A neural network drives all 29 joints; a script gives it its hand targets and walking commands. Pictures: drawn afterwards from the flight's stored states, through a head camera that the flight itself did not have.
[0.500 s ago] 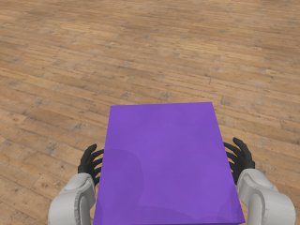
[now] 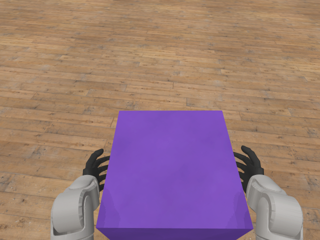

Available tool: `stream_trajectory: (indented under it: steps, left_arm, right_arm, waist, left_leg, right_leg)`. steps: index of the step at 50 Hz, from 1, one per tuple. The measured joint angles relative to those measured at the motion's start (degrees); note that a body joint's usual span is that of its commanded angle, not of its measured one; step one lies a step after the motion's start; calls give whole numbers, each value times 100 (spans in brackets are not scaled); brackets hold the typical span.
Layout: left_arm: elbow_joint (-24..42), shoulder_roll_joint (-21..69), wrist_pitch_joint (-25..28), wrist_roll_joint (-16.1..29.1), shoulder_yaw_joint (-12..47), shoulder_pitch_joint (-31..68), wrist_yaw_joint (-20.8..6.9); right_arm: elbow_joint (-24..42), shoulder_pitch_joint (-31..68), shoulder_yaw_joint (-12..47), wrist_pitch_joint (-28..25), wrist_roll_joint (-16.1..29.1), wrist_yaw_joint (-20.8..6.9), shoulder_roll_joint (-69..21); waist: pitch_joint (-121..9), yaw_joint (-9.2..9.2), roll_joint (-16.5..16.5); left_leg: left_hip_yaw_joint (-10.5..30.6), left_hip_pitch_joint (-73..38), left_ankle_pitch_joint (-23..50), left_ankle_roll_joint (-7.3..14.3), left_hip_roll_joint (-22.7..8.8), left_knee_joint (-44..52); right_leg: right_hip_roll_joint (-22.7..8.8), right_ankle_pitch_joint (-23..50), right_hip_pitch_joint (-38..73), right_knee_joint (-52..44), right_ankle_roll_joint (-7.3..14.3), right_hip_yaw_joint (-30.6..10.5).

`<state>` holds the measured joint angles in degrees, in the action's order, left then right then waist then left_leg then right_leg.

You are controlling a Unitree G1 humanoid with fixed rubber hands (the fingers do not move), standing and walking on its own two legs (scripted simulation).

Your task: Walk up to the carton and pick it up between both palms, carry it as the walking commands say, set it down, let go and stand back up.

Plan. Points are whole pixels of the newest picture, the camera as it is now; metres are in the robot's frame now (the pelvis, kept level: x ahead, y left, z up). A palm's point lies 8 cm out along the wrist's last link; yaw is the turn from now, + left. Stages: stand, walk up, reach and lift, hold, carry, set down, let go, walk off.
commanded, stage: carry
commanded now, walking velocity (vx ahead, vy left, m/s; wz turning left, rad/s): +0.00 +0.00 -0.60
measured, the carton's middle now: (170, 181) +0.30 +0.02 +0.00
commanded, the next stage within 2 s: none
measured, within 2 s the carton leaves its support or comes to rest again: neither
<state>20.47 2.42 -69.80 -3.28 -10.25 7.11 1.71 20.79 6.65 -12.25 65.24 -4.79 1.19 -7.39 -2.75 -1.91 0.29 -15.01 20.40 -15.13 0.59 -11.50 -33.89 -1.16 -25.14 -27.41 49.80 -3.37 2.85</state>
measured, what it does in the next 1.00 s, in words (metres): walks backwards, turning right: right foot, then left foot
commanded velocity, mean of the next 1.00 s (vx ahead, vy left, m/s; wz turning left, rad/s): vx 0.00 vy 0.00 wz -0.29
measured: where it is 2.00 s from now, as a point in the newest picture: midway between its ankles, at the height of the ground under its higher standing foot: outside the picture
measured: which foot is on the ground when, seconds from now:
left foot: down 0.00-0.08, up 0.10-0.54, down 0.56-1.00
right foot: up 0.00-0.06, down 0.08-0.56, up 0.58-0.92, down 0.94-1.00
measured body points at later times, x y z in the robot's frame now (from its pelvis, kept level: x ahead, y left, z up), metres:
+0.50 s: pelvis -0.06 -0.04 +0.00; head -0.05 -0.03 +0.45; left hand +0.23 +0.07 +0.06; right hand +0.15 -0.28 +0.07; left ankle -0.03 +0.07 -0.71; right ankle -0.01 -0.14 -0.74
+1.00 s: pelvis -0.13 -0.02 +0.00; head -0.13 -0.02 +0.45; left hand +0.18 +0.03 +0.06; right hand +0.04 -0.29 +0.06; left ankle -0.04 +0.06 -0.73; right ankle -0.19 -0.14 -0.74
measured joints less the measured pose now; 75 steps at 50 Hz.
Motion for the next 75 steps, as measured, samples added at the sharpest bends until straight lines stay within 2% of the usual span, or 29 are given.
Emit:
stream_trajectory:
  steps: [2, 4, 6, 7, 9, 11, 14, 18, 22, 26, 28, 29, 31, 33, 35, 38, 43, 44, 47, 50, 54, 59, 67, 75]
  left_arm:
    - [-47, 19, 24, -6, -16, 18, -5]
    - [-61, 64, 38, -30, -14, 6, -14]
    - [-196, 268, 206, -121, 34, -46, -13]
    - [-237, 365, 252, -179, 56, -93, -2]
    - [-166, 505, 275, -240, 56, -232, 13]
    - [32, 491, 296, -209, 93, -385, 17]
    - [393, 484, 327, -134, 71, -528, 9]
    - [624, 485, 411, -87, 55, -619, -17]
    - [606, 486, 414, -113, 20, -694, -35]
    - [511, 479, 292, -176, -34, -660, -40]
    - [454, 443, 223, -200, -52, -591, -40]
    - [401, 391, 194, -201, -56, -550, -40]
    - [271, 323, 170, -186, -61, -594, -36]
    - [182, 314, 86, -209, -54, -643, -32]
    - [122, 308, -21, -241, -42, -592, -33]
    - [124, 267, -28, -203, -32, -477, -38]
    - [63, 127, 23, -117, -38, -145, -9]
    - [22, 115, 35, -116, -47, -96, -8]
    - [-92, 156, 56, -151, -61, -39, -15]
    - [-307, 347, 155, -244, -36, -116, -15]
    - [-276, 486, 148, -275, -10, -279, -10]
    - [-145, 480, 268, -250, -11, -379, -21]
    - [-413, 451, 364, -361, -143, -291, -47]
    - [-856, 348, 569, -360, -198, -239, -78]
  right_arm:
    - [-16, 14, -11, -2, -17, -1, -2]
    - [17, -25, -31, 12, -18, -5, 2]
    - [27, -68, -140, 14, 36, -36, 111]
    - [13, -112, -197, 22, 74, -62, 152]
    - [52, -176, -269, 71, 168, -76, 171]
    - [174, -257, -269, 50, 235, -69, 115]
    - [432, -374, -242, -54, 337, -47, 7]
    - [634, -415, -143, -125, 378, -29, 18]
    - [523, -405, -80, -126, 333, -36, 19]
    - [299, -344, -53, -94, 264, -54, 20]
    - [185, -267, -55, -72, 230, -61, 16]
    - [96, -237, -35, -91, 205, -63, 13]
    - [-90, -242, 24, -100, 152, -56, 12]
    - [-202, -340, 59, -74, 123, -51, 14]
    - [-219, -405, 55, -35, 108, -44, 15]
    - [-119, -317, 33, 16, 85, -35, 14]
    - [-135, 16, -47, -14, 60, -25, 1]
    - [-168, 46, -54, -41, 49, -25, -3]
    - [-229, 28, -69, -83, 23, -34, 14]
    - [-276, -73, -224, -20, 50, -53, 44]
    - [-126, -270, -299, 80, 116, -53, 38]
    - [-81, -145, -263, 100, 155, -34, 58]
    - [-652, 92, -209, -122, 55, -68, 67]
    - [-1116, 120, -203, -410, -128, -108, -11]
  waist:
    - [-19, 45, -59]
    - [-52, 77, -80]
    - [32, 113, -396]
    - [84, 144, -429]
    - [214, 248, -375]
    - [343, 374, -294]
    - [451, 464, -210]
    - [368, 411, -102]
    - [73, 279, 37]
    - [-195, 157, 183]
    - [-284, 168, 249]
    - [-292, 184, 331]
    - [-339, 167, 262]
    - [-358, 146, 121]
    - [-346, 103, 91]
    - [-263, 41, 122]
    - [-182, 95, 109]
    - [-200, 112, 90]
    - [-273, 117, 91]
    - [-192, 247, -224]
    - [-159, 334, -309]
    - [-179, 399, -248]
    - [-493, 260, -68]
    - [-491, 134, -32]
  left_leg:
    - [-145, 125, -68, -81, -148, -200]
    - [-294, 263, -189, -189, -263, -500]
    - [-24, 483, -540, -377, -427, -1023]
    - [203, 619, -1073, -484, -308, -1434]
    - [561, 888, -1568, -610, 17, -2290]
    - [793, 1118, -1530, -674, 279, -2884]
    - [990, 1344, -1182, -717, 487, -3158]
    - [1093, 1330, -1021, -672, 674, -2751]
    - [1143, 958, -1022, -548, 886, -1918]
    - [1138, 298, -1066, -412, 1138, -754]
    - [1056, -132, -658, -275, 1223, 121]
    - [1012, -192, -175, -91, 1272, 318]
    - [957, -209, 43, 205, 1182, 298]
    - [936, -316, 33, 296, 1036, 385]
    - [904, -389, 97, 276, 940, 516]
    - [793, -358, 193, 243, 831, 567]
    - [662, -76, 276, 211, 680, 453]
    - [644, -6, 287, 193, 656, 420]
    - [523, 182, 262, 113, 662, 242]
    - [591, 154, 353, 61, 591, 293]
    - [561, 62, 530, -27, 619, 504]
    - [541, 32, 694, -82, 609, 673]
    - [563, 47, 781, -89, 597, 754]
    - [576, 147, 774, -35, 625, 694]
  right_leg:
    - [45, 93, 302, -627, 61, 122]
    - [73, 740, 731, -1561, 158, 190]
    - [293, 978, 697, -1612, 383, 194]
    - [317, 926, 625, -1520, 469, 123]
    - [309, 912, 556, -1498, 566, -50]
    - [323, 1025, 535, -1599, 599, -189]
    - [420, 1232, 489, -1759, 641, -333]
    - [544, 1437, 412, -1898, 688, -487]
    - [623, 1642, 374, -2085, 684, -667]
    - [682, 1854, 322, -2247, 610, -859]
    - [705, 1901, 236, -2193, 538, -911]
    - [673, 1769, 173, -2041, 483, -934]
    - [692, 788, -139, -1014, 311, -723]
    - [639, 412, -388, 141, 192, -507]
    - [487, 503, -460, 721, 115, -439]
    - [235, 547, -317, 694, 10, -417]
    - [70, 199, 413, -687, 27, -300]
    - [72, 285, 607, -1076, 44, -251]
    - [1, 1131, 1217, -2327, 119, -146]
    - [77, 1125, 1225, -2295, 217, -59]
    - [58, 1058, 1158, -2173, 281, -79]
    - [78, 1125, 1088, -2149, 342, -93]
    - [100, 1159, 1047, -2159, 381, -69]
    - [67, 1169, 972, -2127, 348, -55]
